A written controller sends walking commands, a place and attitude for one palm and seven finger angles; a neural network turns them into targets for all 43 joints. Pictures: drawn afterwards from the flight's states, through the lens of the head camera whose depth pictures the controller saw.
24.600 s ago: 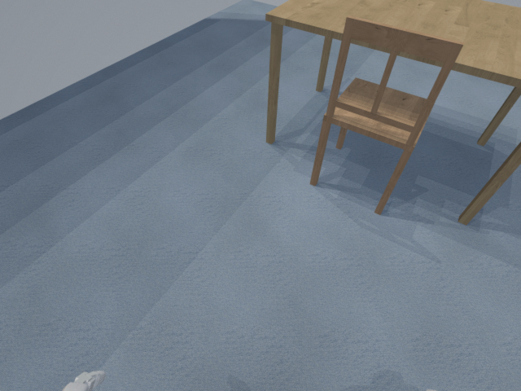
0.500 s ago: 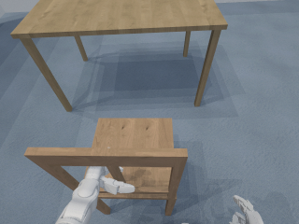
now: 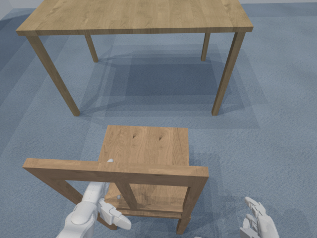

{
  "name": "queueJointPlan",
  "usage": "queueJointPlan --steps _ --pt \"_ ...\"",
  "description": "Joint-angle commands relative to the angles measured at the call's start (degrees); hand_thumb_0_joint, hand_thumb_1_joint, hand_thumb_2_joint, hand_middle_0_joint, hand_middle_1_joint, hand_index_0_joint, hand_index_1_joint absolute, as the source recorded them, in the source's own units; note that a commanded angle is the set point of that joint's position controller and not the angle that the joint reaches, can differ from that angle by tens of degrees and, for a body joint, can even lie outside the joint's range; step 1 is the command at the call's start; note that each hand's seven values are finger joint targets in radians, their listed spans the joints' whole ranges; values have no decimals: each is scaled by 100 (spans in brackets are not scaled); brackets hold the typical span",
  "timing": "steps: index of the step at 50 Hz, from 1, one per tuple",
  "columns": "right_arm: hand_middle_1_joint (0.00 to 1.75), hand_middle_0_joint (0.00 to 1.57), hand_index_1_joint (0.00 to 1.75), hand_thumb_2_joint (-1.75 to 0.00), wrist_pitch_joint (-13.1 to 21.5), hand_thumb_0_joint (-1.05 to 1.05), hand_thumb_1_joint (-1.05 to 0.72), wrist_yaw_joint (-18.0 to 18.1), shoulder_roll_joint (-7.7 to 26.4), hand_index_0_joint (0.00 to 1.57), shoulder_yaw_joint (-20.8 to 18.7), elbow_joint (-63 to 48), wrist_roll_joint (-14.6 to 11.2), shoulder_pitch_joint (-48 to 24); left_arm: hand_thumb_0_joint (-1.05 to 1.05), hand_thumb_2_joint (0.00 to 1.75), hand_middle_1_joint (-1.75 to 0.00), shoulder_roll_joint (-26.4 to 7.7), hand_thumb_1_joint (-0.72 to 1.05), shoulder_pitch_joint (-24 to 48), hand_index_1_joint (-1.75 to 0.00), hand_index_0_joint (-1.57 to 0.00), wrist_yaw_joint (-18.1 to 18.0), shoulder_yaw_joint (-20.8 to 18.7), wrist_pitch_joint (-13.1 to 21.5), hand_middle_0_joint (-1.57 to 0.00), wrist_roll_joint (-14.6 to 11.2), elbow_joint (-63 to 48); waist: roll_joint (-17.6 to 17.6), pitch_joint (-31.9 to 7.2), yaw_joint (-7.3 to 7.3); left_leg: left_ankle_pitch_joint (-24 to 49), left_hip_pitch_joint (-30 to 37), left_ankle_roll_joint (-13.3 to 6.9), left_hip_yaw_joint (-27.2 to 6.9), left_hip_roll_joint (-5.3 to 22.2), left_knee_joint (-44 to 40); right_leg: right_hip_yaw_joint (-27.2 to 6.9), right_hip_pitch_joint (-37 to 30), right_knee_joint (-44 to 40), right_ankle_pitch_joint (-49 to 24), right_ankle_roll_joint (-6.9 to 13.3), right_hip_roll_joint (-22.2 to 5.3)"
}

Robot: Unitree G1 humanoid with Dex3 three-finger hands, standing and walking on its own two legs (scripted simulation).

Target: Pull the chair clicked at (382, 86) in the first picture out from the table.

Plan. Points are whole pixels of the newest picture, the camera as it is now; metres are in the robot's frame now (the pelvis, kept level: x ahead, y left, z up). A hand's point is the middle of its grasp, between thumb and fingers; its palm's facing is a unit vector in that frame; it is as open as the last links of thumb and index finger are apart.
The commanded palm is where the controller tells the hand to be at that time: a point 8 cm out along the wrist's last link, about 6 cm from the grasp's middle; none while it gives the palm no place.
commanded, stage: draw the fingers out of the gap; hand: left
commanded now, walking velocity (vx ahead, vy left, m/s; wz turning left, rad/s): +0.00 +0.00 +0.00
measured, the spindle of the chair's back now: (128, 194) +0.25 +0.09 -0.08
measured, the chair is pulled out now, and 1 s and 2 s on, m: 0.64 0.64 0.64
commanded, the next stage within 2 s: draw the hand back to the body in 0.72 s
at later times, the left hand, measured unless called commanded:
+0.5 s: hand (109, 230) +0.16 +0.12 -0.04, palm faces -0.14 -0.98 -0.15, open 17.5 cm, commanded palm +0.15 +0.18 -0.02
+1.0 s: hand out of the picture +0.14 +0.13 +0.01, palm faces +0.05 -1.00 -0.02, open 17.5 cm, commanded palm +0.10 +0.20 +0.02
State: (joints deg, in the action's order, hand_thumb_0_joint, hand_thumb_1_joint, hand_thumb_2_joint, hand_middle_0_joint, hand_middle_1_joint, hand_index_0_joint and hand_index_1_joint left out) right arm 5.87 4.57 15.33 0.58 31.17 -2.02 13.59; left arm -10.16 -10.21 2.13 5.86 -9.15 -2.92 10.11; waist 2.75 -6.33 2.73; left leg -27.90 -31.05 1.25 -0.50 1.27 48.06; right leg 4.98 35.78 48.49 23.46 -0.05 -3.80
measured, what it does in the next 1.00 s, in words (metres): stands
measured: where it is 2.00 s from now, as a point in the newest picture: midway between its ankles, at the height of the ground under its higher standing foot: outside the picture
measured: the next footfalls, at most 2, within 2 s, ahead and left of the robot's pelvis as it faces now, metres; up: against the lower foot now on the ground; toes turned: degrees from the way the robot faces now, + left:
none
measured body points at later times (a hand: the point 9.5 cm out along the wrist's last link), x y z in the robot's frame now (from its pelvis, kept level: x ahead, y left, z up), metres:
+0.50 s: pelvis -0.01 +0.01 -0.01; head +0.02 +0.00 +0.43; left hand +0.17 +0.18 -0.02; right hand +0.16 -0.22 -0.09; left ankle -0.04 +0.13 -0.70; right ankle +0.00 -0.12 -0.70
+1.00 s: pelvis -0.01 +0.01 -0.03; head +0.03 +0.01 +0.42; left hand +0.13 +0.19 +0.01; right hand +0.18 -0.23 -0.09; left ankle -0.04 +0.13 -0.70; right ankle +0.00 -0.12 -0.70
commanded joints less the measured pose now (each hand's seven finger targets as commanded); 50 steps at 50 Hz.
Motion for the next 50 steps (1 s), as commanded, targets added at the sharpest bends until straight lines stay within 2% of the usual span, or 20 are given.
queueJointPlan --steps 1,3,4,7,12,14,15,19,20,23,30,32,37,40,42,43,45,46,47,50 --pt "30 20 30 -90 275 0 -90 46 626 20 -263 -969 -1 -162 0 20 0 -814 -55 -159 0 0 -36 -693 270 0 41 -1355 -357 -1279 -109 2224 22 -219 134 -122 -458 -96 -1453 -442 -2494 75 -35" --pt "30 20 30 -90 293 0 -90 40 591 20 -275 -1041 -6 -168 0 20 0 -777 -55 -387 0 0 -46 -619 323 0 49 -1719 -279 -1381 -105 2355 92 -214 113 -106 -414 -86 -1430 -398 -2512 83 -30" --pt "30 20 30 -90 322 0 -90 34 572 20 -271 -1092 -10 -181 0 20 0 -606 -55 -553 0 0 -32 -411 334 0 50 -1901 -130 -1351 -78 2424 146 -214 111 -99 -386 -77 -1350 -384 -2515 87 -25" --pt "30 20 30 -90 401 0 -90 32 568 20 -281 -1150 -16 -188 0 20 0 -362 -55 -956 0 0 0 -62 328 0 32 -2274 -119 -1221 29 2481 201 -214 11 -57 -323 7 -1073 -359 -2315 77 -1" --pt "30 20 30 -90 487 0 -90 112 613 20 -282 -1193 4 -175 0 20 0 -374 -55 -1137 0 0 -26 88 264 0 94 -2467 -524 -866 151 1903 -69 -239 -94 -76 -242 79 -668 -337 -1680 30 47" --pt "30 20 30 -90 508 0 -90 145 605 20 -279 -1209 20 -154 0 20 0 -508 -55 -1190 0 0 -78 -22 312 0 155 -2622 -507 -865 92 1771 -134 -237 -112 -104 -244 83 -623 -296 -1496 44 51" --pt "30 20 30 -90 521 0 -90 155 588 20 -283 -1235 27 -176 0 20 0 -572 -55 -1275 0 0 -125 -73 324 0 189 -2776 -321 -901 35 1802 -117 -235 -104 -111 -243 71 -610 -268 -1477 71 51" --pt "30 20 30 -90 515 0 -90 157 517 20 -219 -1298 35 -160 0 20 0 -464 -55 -1361 0 0 -296 94 318 0 306 -3030 -183 -909 29 1730 -94 -209 -172 -120 -244 96 -472 -178 -1200 81 49" --pt "30 20 30 -90 503 0 -90 162 513 20 -236 -1297 29 -202 0 20 0 -557 -55 -1490 0 0 -320 -17 274 0 322 -3019 -95 -915 -17 1702 -122 -206 -170 -110 -249 78 -462 -189 -1152 97 59" --pt "30 20 30 -90 469 0 -90 150 484 20 -194 -1403 19 -267 0 20 0 -331 -55 -1762 0 0 -314 232 137 0 318 -3001 -268 -832 -6 1412 -231 -207 -186 -117 -262 86 -416 -206 -901 74 61" --pt "30 20 30 -90 411 0 -90 173 428 20 -218 -1598 1 -411 0 20 0 -366 -55 -2619 0 0 -219 179 -67 0 278 -3300 -334 -807 -142 1220 -513 -217 -162 -140 -235 50 -514 -213 -737 104 56" --pt "30 20 30 -90 432 0 -90 162 389 20 -222 -1650 -5 -380 0 20 0 -262 -55 -2823 0 0 -228 345 -2 0 289 -3553 -374 -744 -104 1290 -510 -223 -159 -135 -171 61 -440 -162 -818 93 62" --pt "30 20 30 -90 433 0 -90 202 374 20 -264 -1646 6 -269 0 20 0 -441 -55 -2992 0 0 -266 234 158 0 377 -3734 -414 -612 -44 1148 -692 -245 -143 -155 3 28 -221 -111 -698 88 99" --pt "30 20 30 -90 434 0 -90 223 342 20 -319 -1688 0 -254 0 20 0 -470 -55 -3378 0 0 -237 197 253 0 418 -3893 -318 -772 -123 1302 -732 -246 -124 -175 91 3 -276 -19 -856 119 100" --pt "30 20 30 -90 432 0 -90 226 321 20 -314 -1730 -10 -259 0 20 0 -383 -55 -3501 0 0 -198 334 311 0 419 -4036 -200 -840 -99 1334 -671 -243 -119 -179 136 4 -236 31 -901 104 93" --pt "30 20 30 -90 574 0 -90 220 257 20 -301 -1683 -36 -257 0 20 0 111 -55 -3147 0 0 -241 100 958 0 -374 -4711 -387 -721 -133 1372 -754 -182 -141 -226 307 139 -20 83 -1031 87 142" --pt "30 20 30 -90 675 0 -90 217 302 20 -341 -1482 -37 -193 0 20 0 -319 -55 -3403 0 0 -286 -226 1398 0 -350 -4558 -298 -947 -206 1523 -713 -169 -165 -202 351 116 -106 191 -1121 131 173" --pt "30 20 30 -90 699 0 -90 213 301 20 -369 -1446 -56 -146 0 20 0 -317 -55 -3524 0 0 -284 -334 1545 0 -466 -4658 -212 -1123 -227 1633 -631 -147 -165 -205 363 117 -147 233 -1167 119 157" --pt "30 20 30 -90 738 0 -90 190 281 20 -373 -1415 -69 -148 0 20 0 -227 -55 -3488 0 0 -255 -247 1723 0 -500 -4735 -139 -1076 -201 1699 -585 -125 -163 -194 379 115 -114 260 -1220 114 149" --pt "30 20 30 -90 711 0 -90 118 203 20 -445 -1235 -84 -216 0 20 0 -332 -55 -3618 0 0 -164 -541 2244 0 -545 -4515 -186 -954 -280 1763 -869 -100 -165 -155 497 82 -73 352 -1332 135 151"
